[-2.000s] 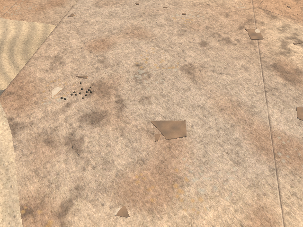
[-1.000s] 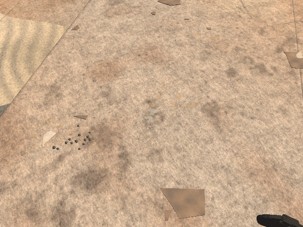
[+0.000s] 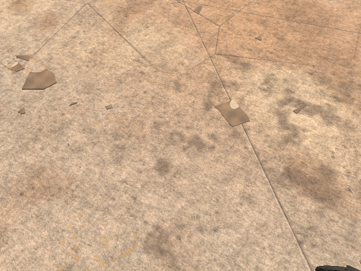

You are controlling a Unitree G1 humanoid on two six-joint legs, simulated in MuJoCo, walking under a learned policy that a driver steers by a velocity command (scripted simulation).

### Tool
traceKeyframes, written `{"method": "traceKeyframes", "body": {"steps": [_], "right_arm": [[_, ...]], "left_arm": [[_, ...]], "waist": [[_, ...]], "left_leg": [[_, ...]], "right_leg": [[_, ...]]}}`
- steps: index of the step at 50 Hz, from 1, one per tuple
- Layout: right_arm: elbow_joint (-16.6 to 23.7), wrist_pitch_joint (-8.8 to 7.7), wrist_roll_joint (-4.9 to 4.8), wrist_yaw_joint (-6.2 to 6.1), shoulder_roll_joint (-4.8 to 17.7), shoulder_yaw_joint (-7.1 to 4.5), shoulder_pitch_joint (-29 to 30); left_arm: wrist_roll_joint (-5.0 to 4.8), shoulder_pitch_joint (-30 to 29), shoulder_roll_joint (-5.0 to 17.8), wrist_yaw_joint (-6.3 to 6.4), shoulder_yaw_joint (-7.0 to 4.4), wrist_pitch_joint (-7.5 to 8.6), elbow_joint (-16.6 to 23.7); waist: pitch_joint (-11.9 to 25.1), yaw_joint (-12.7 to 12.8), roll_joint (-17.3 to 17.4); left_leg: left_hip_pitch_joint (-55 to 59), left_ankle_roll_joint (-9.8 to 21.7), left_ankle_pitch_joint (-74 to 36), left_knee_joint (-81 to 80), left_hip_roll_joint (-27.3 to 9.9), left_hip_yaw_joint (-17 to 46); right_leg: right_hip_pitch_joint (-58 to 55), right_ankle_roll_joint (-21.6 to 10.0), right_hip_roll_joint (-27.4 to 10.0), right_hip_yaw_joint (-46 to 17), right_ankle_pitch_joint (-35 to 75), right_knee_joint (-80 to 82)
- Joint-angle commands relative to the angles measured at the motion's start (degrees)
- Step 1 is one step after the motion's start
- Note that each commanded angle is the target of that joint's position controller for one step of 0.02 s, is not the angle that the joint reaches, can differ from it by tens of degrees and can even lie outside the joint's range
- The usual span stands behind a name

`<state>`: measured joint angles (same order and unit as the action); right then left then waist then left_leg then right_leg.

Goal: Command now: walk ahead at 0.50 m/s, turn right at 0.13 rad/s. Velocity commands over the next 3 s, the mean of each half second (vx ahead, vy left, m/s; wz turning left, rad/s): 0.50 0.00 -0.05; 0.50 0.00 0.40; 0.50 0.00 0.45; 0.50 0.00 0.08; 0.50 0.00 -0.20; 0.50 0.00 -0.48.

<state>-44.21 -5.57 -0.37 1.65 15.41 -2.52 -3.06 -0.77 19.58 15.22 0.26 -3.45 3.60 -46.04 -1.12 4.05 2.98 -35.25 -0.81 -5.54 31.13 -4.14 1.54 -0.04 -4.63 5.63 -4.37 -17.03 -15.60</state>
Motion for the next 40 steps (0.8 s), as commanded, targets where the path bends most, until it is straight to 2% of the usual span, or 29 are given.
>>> {"method": "traceKeyframes", "body": {"steps": [1, 3, 4, 5, 6, 7, 8, 9, 10, 11, 12, 14, 15, 18, 21, 23, 26, 28, 29, 30, 31, 32, 33, 34, 35, 36, 37, 38, 40], "right_arm": [[6.1, -1.63, -0.13, 0.89, 5.5, -1.1, 7.6], [5.1, -1.77, -0.13, 0.94, 7.0, -1.73, 3.0], [3.2, -1.81, -0.02, 0.63, 8.6, -2.66, -3.4], [1.2, -1.78, 0.56, 0.28, 11.0, -3.52, -12.6], [0.1, -1.61, 1.39, 0.01, 15.9, -4.76, -20.3], [-1.7, -1.17, 0.17, 0.38, 12.9, -4.13, -23.0], [-1.1, -1.0, -0.81, 0.31, 9.6, -2.96, -19.5], [-0.1, -0.55, -0.38, 0.02, 8.0, -2.41, -15.0], [0.2, -0.36, 0.3, 0.09, 7.0, -1.91, -11.6], [0.5, -0.61, 0.9, 0.11, 5.7, -1.42, -9.8], [0.5, -0.73, 1.13, 0.18, 5.6, -1.27, -9.0], [-0.3, -1.13, 0.65, 0.16, 6.3, -1.42, -9.3], [-0.7, -1.25, 0.52, -0.01, 7.2, -1.63, -9.7], [-1.8, -0.79, 0.23, -0.75, 8.7, -2.04, -11.5], [-3.0, -0.25, -0.35, -1.19, 9.4, -2.09, -14.1], [-4.3, 0.19, -0.73, -1.25, 9.8, -2.18, -17.3], [-5.6, 1.37, -1.08, -1.56, 10.0, -2.35, -19.5], [-5.7, 1.99, -1.16, -1.99, 11.0, -2.81, -19.0], [-5.6, 2.23, -1.16, -2.11, 11.5, -3.0, -18.1], [-5.4, 2.36, -1.07, -2.15, 10.9, -2.72, -17.2], [-4.4, 2.21, -0.28, -2.07, 8.1, -1.68, -16.8], [-2.9, 1.25, 0.28, -1.84, 2.1, 0.09, -22.7], [-3.2, 0.42, -1.02, -1.64, 3.2, 0.09, -23.7], [-2.5, 0.3, -2.49, -1.63, 8.9, -1.63, -18.8], [-1.4, 0.51, -2.44, -1.76, 9.2, -1.84, -14.9], [-1.1, 1.02, -1.73, -1.89, 8.4, -1.98, -13.5], [-1.2, 1.77, -1.32, -1.95, 7.6, -2.32, -14.2], [-1.5, 2.6, -1.41, -1.9, 6.2, -2.24, -15.5], [-0.8, 3.78, -1.39, -1.91, 4.3, -2.11, -15.3]], "left_arm": [[-0.1, 3.8, 9.7, 0.62, -2.58, -0.25, 0.5], [-0.01, 2.5, 10.5, 0.83, -2.83, -0.7, 0.5], [0.09, 1.3, 10.5, 0.81, -2.66, -0.96, 0.8], [0.55, 0.7, 8.9, 0.76, -1.84, -1.03, 1.5], [0.94, 7.1, 4.2, 0.43, -0.4, -0.28, 2.4], [-0.03, 8.5, 3.4, 0.15, 0.14, 0.62, 1.5], [-1.24, 3.2, 8.8, -0.15, -1.03, 1.31, 2.7], [-1.65, -2.1, 9.3, -0.29, -1.04, 1.68, 4.3], [-0.81, -4.8, 8.6, -0.26, -1.03, 1.77, 4.9], [-0.03, -4.4, 8.3, -0.15, -1.42, 1.45, 4.7], [0.07, -2.8, 7.2, -0.15, -1.35, 0.99, 4.2], [0.18, -1.3, 5.3, 0.03, -0.99, 0.22, 3.6], [0.41, -2.6, 5.0, 0.16, -0.86, 0.06, 4.1], [0.73, -8.3, 4.2, 0.12, -0.44, 0.32, 5.7], [0.49, -14.3, 2.8, -0.49, 0.18, 0.99, 7.0], [0.2, -18.3, 2.7, -0.97, 0.32, 1.3, 8.3], [-0.08, -22.0, 3.7, -1.9, 0.11, 2.03, 10.1], [-0.04, -20.4, 5.3, -2.25, -0.43, 2.61, 9.9], [-0.01, -17.6, 6.3, -2.18, -0.9, 2.85, 9.2], [0.16, -11.1, 8.2, -1.83, -1.97, 3.02, 7.4], [1.02, -1.6, 11.4, -1.26, -3.19, 3.11, 5.4], [1.86, 5.4, 17.0, -0.76, -4.6, 2.52, 4.5], [1.28, 7.2, 13.9, -0.86, -3.87, 1.94, 3.8], [0.9, 3.6, 10.0, -0.68, -2.66, 1.83, 4.1], [0.74, -0.6, 8.0, -0.5, -1.95, 1.79, 4.5], [0.83, -4.3, 6.1, -0.68, -1.29, 1.92, 4.4], [1.13, -6.9, 4.9, -0.77, -0.97, 2.35, 4.2], [1.34, -8.6, 4.6, -0.87, -1.02, 2.67, 3.9], [1.49, -9.6, 5.4, -0.81, -1.48, 3.35, 3.1]], "waist": [[-2.6, 0.6, -7.4], [0.0, -2.2, -8.9], [4.2, -5.8, -8.5], [11.5, -10.0, -7.0], [21.2, -9.3, 4.3], [24.8, -9.6, 13.8], [15.7, -10.4, 7.3], [8.8, -9.4, 2.8], [3.3, -7.6, -0.5], [1.9, -5.7, 0.1], [1.7, -4.4, 1.3], [1.6, -3.4, 2.0], [1.0, -3.4, 1.7], [0.1, -4.8, 0.3], [-0.8, -7.1, 0.2], [-1.7, -8.8, 0.0], [-2.7, -8.9, 0.4], [-1.8, -7.0, 1.4], [-0.4, -5.1, 2.1], [3.5, -1.5, 1.5], [11.5, 2.6, -0.3], [21.4, 2.1, -12.6], [26.2, 2.6, -19.4], [16.4, 2.8, -13.2], [10.1, 1.6, -10.6], [5.5, -0.3, -8.6], [3.2, -2.3, -10.0], [2.0, -3.7, -10.4], [0.5, -4.9, -9.0]], "left_leg": [[-2.4, 2.3, 4.1, -2.9, 0.8, -0.2], [4.6, 4.2, 8.8, -3.6, 3.0, -2.1], [14.0, 5.8, 7.8, -4.9, 4.9, -3.9], [29.4, 8.7, 5.1, -2.5, 0.8, -0.2], [52.7, 16.8, 9.3, -1.9, -12.9, 21.2], [59.6, 20.8, 20.6, -11.6, -18.8, 40.7], [53.5, 17.7, 29.4, -14.0, -17.0, 36.6], [44.7, 15.4, 28.8, -15.3, -14.9, 28.7], [35.7, 14.7, 23.3, -17.4, -12.6, 23.0], [30.8, 14.0, 18.5, -18.8, -10.7, 19.4], [27.8, 13.9, 15.3, -20.2, -9.3, 16.9], [25.0, 14.7, 9.8, -22.2, -8.3, 12.6], [24.7, 15.1, 7.0, -23.1, -8.3, 11.0], [25.9, 14.3, 2.7, -24.2, -7.0, 6.4], [26.5, 12.4, 2.4, -24.1, -5.1, 2.5], [28.3, 12.4, 3.6, -23.3, -6.0, 3.2], [33.4, 12.1, 2.8, -19.7, -8.4, 6.3], [35.5, 11.1, 0.9, -16.6, -9.8, 8.5], [35.3, 10.5, -3.0, -13.6, -9.6, 8.8], [33.5, 9.1, -9.0, -6.7, -7.1, 7.2], [25.9, 7.1, -4.6, 6.4, -3.8, 5.0], [4.5, 2.8, 17.4, 28.1, 4.4, -0.1], [-4.6, 2.1, 39.8, 38.6, 6.2, 4.7], [-9.1, 2.5, 36.6, 42.8, 2.7, 6.1], [-9.5, 2.7, 31.6, 42.3, 0.1, 4.3], [-7.6, 2.5, 27.8, 39.8, -1.6, 3.8], [-4.5, 2.3, 24.9, 37.2, -3.3, 4.3], [-1.6, 2.0, 23.3, 36.3, -3.9, 4.2], [-1.4, 1.3, 20.4, 35.0, -4.3, 4.0]], "right_leg": [[-3.3, -6.9, -18.6, -8.4, 23.9, 0.1], [-4.7, -5.6, -18.2, -7.7, 37.2, -4.9], [-3.7, -4.5, -15.9, -5.8, 46.2, -12.2], [3.1, -2.8, -13.1, -3.7, 42.9, -24.1], [23.5, 1.2, -5.0, -0.8, 20.7, -45.7], [36.4, 2.7, 0.1, -3.3, -15.2, -57.6], [42.6, 2.0, -3.9, -5.6, -13.7, -61.7], [43.4, 1.6, -7.1, -2.9, -8.5, -60.2], [42.0, 1.8, -9.4, -1.3, -4.5, -56.0], [38.9, 1.9, -11.4, -1.4, -1.7, -52.3], [36.0, 2.3, -12.2, -1.2, -0.3, -50.5], [34.6, 3.4, -12.9, 0.0, 1.2, -47.1], [35.8, 4.1, -13.2, 0.4, 3.0, -44.7], [38.1, 5.4, -13.5, 1.3, 12.6, -34.1], [35.1, 5.5, -11.6, 3.2, 21.4, -22.8], [34.2, 5.5, -10.5, 3.6, 23.1, -18.8], [35.1, 4.7, -9.3, 2.5, 19.7, -14.3], [31.7, 3.7, -8.6, 2.0, 15.9, -12.1], [27.0, 2.9, -7.7, 2.8, 14.1, -11.1], [17.1, 1.5, -6.7, 4.0, 14.2, -9.3], [0.9, -1.3, -11.7, 0.1, 15.9, -12.7], [-22.8, -8.6, -26.6, -19.8, 12.8, -13.3], [-24.9, -11.9, -31.1, -35.8, 2.1, -5.0], [-17.3, -9.1, -28.7, -29.1, -4.2, -2.7], [-9.2, -7.3, -26.7, -21.7, -3.3, -1.1], [-1.5, -6.5, -24.5, -16.1, 0.0, 1.5], [3.9, -5.8, -22.7, -11.5, 3.3, 3.7], [7.6, -5.5, -21.6, -7.9, 5.6, 5.6], [10.4, -6.0, -21.5, -2.5, 11.6, 7.9]]}}
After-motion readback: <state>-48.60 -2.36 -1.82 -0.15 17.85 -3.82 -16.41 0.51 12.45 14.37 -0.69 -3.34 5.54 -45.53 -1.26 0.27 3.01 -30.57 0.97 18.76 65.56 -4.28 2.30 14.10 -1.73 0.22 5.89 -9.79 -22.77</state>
